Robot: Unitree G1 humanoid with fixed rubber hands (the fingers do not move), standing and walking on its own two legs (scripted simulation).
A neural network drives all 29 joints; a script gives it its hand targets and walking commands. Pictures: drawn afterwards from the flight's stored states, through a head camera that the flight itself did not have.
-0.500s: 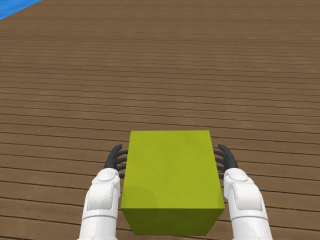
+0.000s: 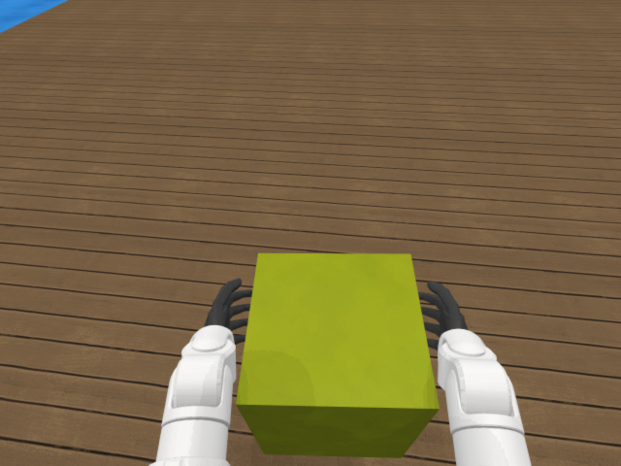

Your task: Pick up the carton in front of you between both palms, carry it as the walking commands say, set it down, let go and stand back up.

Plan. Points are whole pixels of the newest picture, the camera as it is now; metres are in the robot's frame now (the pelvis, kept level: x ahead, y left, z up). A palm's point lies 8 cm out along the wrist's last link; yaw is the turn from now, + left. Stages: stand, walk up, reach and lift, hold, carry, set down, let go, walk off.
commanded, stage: hold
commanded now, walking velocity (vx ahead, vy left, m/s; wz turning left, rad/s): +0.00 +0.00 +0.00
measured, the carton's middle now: (332, 360) +0.29 -0.01 -0.04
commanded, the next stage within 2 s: set down in 0.66 s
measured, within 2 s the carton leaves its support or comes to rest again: neither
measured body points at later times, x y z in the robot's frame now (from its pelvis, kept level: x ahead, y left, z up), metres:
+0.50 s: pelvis -0.01 -0.05 +0.00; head -0.05 -0.07 +0.45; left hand +0.27 +0.15 +0.04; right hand +0.31 -0.15 +0.04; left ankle -0.02 +0.09 -0.74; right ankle +0.06 -0.14 -0.74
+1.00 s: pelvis +0.00 -0.04 -0.01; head +0.01 -0.06 +0.44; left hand +0.31 +0.15 +0.01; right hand +0.35 -0.16 +0.00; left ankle -0.02 +0.09 -0.74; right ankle +0.06 -0.14 -0.74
